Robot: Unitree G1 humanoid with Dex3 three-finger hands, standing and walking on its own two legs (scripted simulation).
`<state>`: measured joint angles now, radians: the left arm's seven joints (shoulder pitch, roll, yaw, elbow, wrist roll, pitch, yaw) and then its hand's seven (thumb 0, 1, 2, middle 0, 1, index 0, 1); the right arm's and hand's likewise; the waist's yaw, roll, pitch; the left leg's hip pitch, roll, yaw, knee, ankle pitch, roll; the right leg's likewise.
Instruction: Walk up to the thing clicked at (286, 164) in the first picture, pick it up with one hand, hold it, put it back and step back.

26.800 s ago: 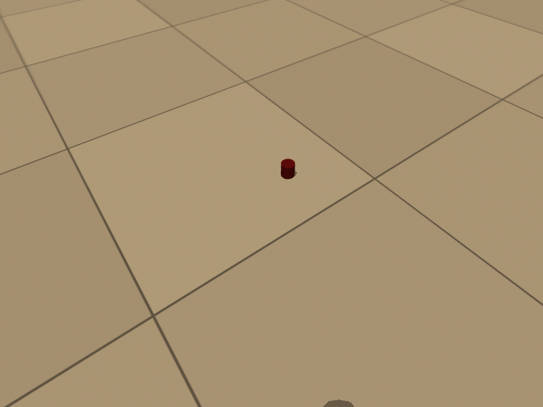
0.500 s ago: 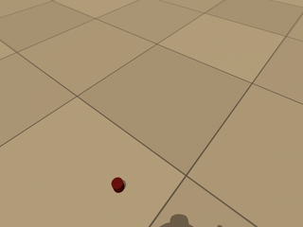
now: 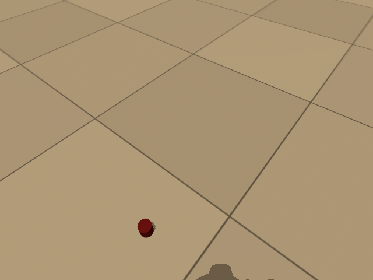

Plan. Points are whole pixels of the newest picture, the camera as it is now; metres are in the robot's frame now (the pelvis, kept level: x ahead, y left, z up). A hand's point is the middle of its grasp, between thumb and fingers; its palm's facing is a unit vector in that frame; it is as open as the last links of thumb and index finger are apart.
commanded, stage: stand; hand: left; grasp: from above
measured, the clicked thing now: (145, 228) +0.48 +0.24 -0.74
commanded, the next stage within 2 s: rise first in 0.14 s
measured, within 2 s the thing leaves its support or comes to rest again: neither
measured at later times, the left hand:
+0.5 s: hand (94, 276) +0.16 +0.25 -0.17, palm faces +0.00 -0.94 -0.34, open 9.3 cm
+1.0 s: hand out of the picture +0.15 +0.26 -0.22, palm faces -0.13 -0.89 -0.43, open 14.1 cm
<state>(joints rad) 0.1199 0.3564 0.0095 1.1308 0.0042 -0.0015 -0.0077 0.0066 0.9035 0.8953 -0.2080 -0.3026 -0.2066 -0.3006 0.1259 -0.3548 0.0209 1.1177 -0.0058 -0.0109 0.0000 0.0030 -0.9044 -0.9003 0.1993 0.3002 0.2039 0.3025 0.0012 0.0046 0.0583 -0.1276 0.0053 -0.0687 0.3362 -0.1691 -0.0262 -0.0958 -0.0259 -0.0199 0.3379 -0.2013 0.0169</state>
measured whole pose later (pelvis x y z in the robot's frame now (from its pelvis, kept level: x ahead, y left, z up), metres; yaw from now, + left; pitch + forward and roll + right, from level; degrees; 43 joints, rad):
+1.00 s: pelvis +0.00 +0.02 -0.08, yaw -3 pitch +16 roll -2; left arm 0.23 0.31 0.13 0.47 0.18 0.27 0.02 0.00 -0.52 0.99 -0.07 -1.07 -0.07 -1.07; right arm 0.20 -0.23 -0.02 0.57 0.01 -0.12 -0.04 0.01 -0.90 -0.90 0.20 0.30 0.20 0.30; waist -0.03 0.00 -0.10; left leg -0.85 0.01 -0.05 1.08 -0.51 -0.01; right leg -0.80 0.00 0.01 1.03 -0.51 0.04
